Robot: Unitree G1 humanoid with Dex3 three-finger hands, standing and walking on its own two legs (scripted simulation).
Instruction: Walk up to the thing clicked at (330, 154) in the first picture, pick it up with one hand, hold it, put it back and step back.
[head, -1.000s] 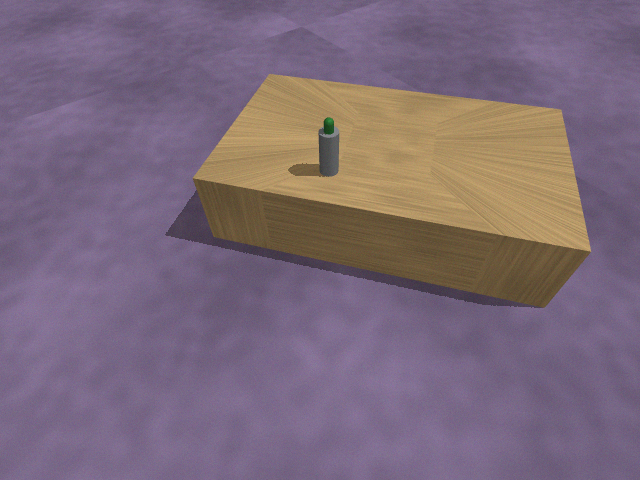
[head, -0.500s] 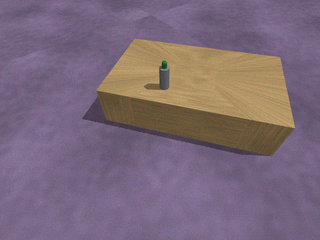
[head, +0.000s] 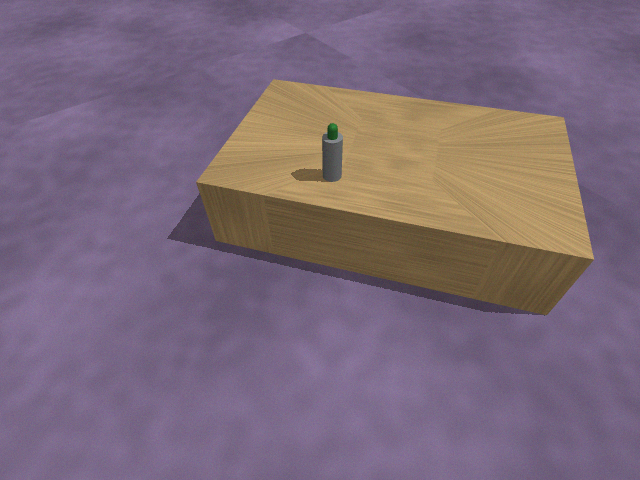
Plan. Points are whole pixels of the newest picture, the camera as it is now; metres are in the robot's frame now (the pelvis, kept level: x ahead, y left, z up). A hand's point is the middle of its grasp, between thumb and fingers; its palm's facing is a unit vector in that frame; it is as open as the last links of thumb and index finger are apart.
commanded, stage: stand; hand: left
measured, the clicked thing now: (332, 151) +1.16 -0.03 -0.34
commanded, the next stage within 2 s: walk up in 0.12 s
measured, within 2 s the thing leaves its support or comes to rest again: neither
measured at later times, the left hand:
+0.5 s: hand out of the picture +0.16 +0.22 -0.15, palm faces -0.12 -0.88 -0.45, open 7.4 cm
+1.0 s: hand (218, 338) +0.37 +0.21 -0.16, palm faces -0.25 -0.89 -0.38, open 7.4 cm
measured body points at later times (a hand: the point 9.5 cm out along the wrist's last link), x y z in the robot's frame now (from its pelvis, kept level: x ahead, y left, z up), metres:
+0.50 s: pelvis +0.07 -0.07 -0.03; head +0.07 -0.10 +0.42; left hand +0.16 +0.27 -0.12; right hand +0.07 -0.42 -0.16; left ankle +0.01 +0.09 -0.71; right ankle +0.12 -0.19 -0.75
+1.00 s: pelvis +0.28 -0.06 -0.02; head +0.31 -0.06 +0.43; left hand +0.39 +0.25 -0.14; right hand +0.31 -0.39 -0.11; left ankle +0.35 +0.05 -0.75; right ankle +0.18 -0.18 -0.68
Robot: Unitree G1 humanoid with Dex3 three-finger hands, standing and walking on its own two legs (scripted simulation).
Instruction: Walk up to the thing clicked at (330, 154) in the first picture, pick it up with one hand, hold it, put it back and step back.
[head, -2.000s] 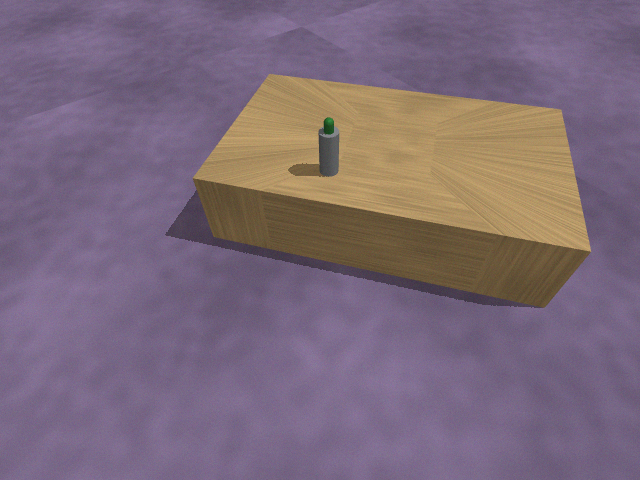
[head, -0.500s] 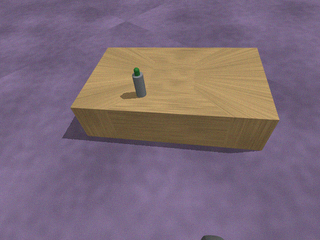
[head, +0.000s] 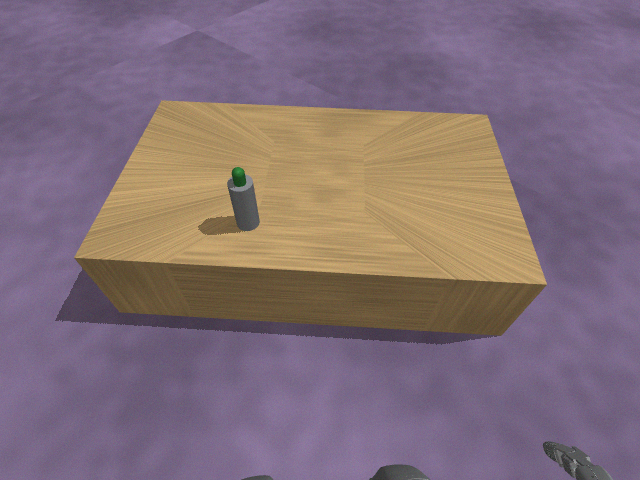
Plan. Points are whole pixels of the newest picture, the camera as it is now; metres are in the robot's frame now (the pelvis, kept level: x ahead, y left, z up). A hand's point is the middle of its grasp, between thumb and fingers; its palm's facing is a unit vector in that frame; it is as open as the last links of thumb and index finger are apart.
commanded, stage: walk up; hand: left
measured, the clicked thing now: (243, 197) +0.85 +0.22 -0.32
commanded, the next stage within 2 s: none
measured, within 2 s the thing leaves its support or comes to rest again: neither
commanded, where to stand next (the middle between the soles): +0.37 +0.04 m, yaw -4 degrees
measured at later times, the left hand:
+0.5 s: hand (131, 397) +0.25 +0.29 -0.11, palm faces -0.07 -0.89 -0.44, open 7.4 cm
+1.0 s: hand (136, 317) +0.40 +0.34 -0.16, palm faces -0.11 -0.91 -0.40, open 7.4 cm
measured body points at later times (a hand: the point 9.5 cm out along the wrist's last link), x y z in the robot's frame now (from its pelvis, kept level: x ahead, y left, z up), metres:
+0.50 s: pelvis +0.18 +0.01 +0.00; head +0.20 -0.02 +0.45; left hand +0.25 +0.34 -0.08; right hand +0.23 -0.31 -0.12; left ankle +0.25 +0.17 -0.68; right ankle +0.20 -0.12 -0.73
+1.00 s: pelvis +0.30 +0.07 -0.02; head +0.34 +0.07 +0.43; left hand +0.40 +0.39 -0.13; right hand +0.34 -0.25 -0.13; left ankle +0.33 +0.18 -0.73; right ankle +0.35 -0.06 -0.73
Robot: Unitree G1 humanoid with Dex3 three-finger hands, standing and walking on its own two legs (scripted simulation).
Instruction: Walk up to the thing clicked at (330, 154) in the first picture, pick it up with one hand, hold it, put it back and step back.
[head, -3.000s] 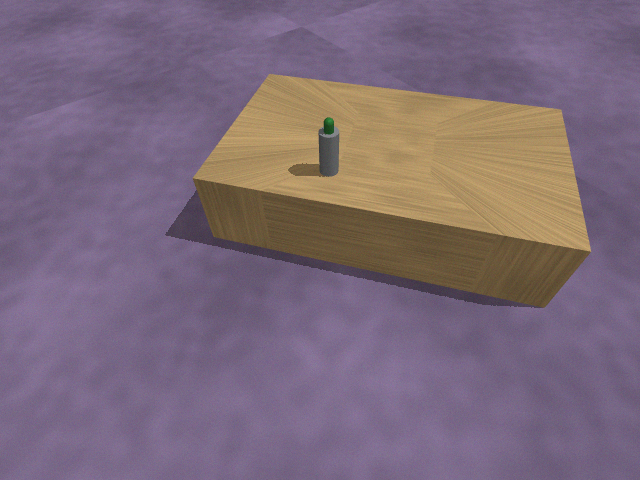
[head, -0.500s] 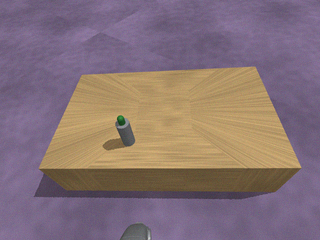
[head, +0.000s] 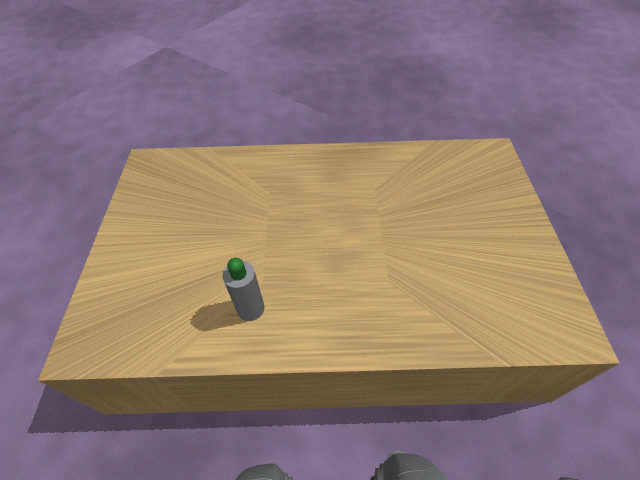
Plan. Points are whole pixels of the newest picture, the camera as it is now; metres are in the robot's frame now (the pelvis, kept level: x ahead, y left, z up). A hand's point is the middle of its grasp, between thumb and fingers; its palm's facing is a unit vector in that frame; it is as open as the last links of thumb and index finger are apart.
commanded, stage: walk up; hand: left
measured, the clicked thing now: (243, 287) +0.53 +0.20 -0.31
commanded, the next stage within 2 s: stand in 1.08 s
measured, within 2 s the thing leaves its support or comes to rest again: neither
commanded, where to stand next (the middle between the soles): +0.07 -0.02 m, yaw +1 degrees
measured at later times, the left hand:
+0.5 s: hand out of the picture +0.12 +0.24 -0.12, palm faces -0.02 -0.95 -0.32, open 7.4 cm
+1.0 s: hand out of the picture +0.10 +0.24 -0.12, palm faces +0.01 -0.95 -0.32, open 7.4 cm
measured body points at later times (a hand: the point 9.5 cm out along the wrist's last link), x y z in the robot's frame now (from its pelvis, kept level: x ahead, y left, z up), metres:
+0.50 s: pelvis +0.02 -0.01 +0.03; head +0.03 -0.01 +0.48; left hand +0.12 +0.29 -0.10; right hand +0.11 -0.32 -0.10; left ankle +0.02 +0.12 -0.71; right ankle +0.06 -0.12 -0.71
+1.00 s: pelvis +0.02 -0.01 +0.04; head +0.03 -0.01 +0.48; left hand +0.09 +0.29 -0.10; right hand +0.10 -0.31 -0.10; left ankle +0.02 +0.12 -0.71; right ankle +0.06 -0.12 -0.71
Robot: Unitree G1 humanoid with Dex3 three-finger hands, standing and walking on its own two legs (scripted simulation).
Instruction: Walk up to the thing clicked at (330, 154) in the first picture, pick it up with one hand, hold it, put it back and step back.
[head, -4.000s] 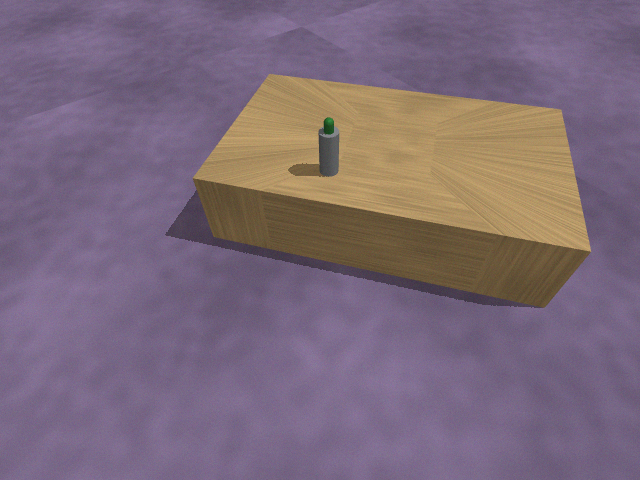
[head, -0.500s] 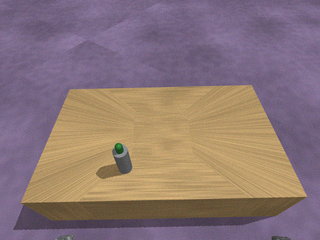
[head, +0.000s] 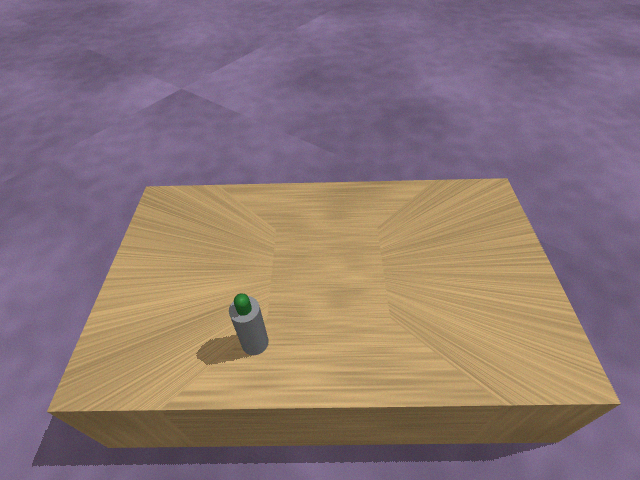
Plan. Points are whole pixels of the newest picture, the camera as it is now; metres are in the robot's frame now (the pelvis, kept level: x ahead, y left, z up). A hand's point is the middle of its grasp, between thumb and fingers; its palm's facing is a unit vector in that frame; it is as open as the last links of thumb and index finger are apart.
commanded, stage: walk up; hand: left
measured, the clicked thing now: (248, 321) +0.51 +0.20 -0.34
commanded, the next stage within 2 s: stand in 0.08 s
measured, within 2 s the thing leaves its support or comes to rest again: neither
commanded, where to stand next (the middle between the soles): +0.05 -0.02 m, yaw +1 degrees
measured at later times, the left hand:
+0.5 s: hand out of the picture +0.09 +0.26 -0.15, palm faces +0.00 -0.94 -0.34, open 7.4 cm
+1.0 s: hand out of the picture +0.10 +0.26 -0.15, palm faces +0.01 -0.94 -0.34, open 7.4 cm
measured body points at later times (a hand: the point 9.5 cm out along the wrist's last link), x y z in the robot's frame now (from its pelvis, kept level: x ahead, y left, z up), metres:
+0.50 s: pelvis +0.01 +0.00 +0.00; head +0.02 +0.00 +0.45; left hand +0.09 +0.30 -0.13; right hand +0.09 -0.30 -0.14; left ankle +0.00 +0.13 -0.75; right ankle +0.04 -0.12 -0.75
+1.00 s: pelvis +0.02 +0.00 +0.00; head +0.03 +0.00 +0.45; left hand +0.10 +0.30 -0.13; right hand +0.11 -0.30 -0.13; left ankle +0.00 +0.13 -0.75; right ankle +0.04 -0.12 -0.75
